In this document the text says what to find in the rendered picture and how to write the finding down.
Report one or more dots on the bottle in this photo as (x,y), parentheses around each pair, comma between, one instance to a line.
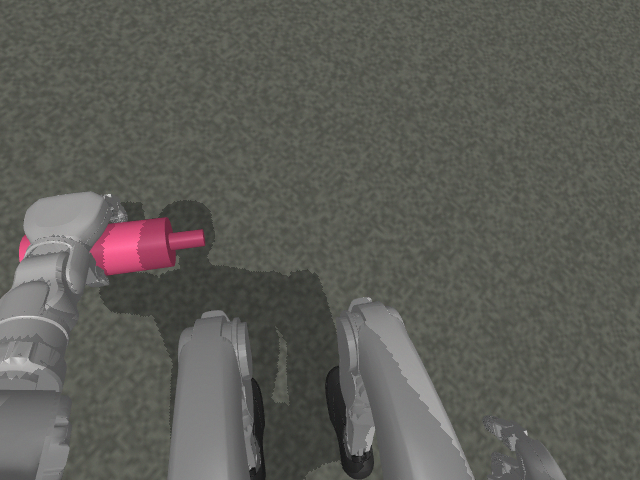
(137,245)

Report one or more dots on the left robot arm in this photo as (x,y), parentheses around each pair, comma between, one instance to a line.
(36,317)

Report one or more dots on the right robot foot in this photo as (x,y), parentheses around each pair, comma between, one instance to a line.
(357,467)

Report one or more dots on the left robot hand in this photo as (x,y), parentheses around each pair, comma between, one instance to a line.
(82,217)

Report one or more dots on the left robot foot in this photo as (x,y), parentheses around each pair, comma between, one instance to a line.
(258,472)

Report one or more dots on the right robot hand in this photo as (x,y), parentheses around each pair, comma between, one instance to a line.
(534,462)

